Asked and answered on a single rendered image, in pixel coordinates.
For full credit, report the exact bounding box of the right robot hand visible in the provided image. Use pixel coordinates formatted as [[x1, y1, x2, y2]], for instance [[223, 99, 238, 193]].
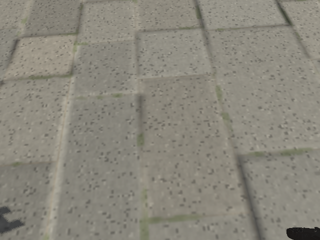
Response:
[[286, 227, 320, 240]]

